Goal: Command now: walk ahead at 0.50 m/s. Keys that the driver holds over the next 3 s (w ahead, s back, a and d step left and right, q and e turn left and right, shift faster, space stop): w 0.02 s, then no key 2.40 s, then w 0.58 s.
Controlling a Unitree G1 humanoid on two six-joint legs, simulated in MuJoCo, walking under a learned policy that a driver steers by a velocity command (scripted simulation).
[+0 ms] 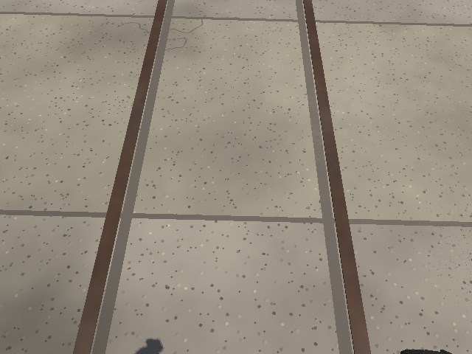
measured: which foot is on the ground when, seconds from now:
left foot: down 0.00-1.00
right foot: down 0.00-0.00, up 0.02-0.42, down 0.44-1.00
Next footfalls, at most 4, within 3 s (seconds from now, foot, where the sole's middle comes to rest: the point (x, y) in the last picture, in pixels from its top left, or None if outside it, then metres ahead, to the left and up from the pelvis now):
0.44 right None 0.28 -0.12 -0.76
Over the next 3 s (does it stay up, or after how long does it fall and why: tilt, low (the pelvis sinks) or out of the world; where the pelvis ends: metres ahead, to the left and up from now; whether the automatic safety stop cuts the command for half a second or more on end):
stays up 0.37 -0.05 0.02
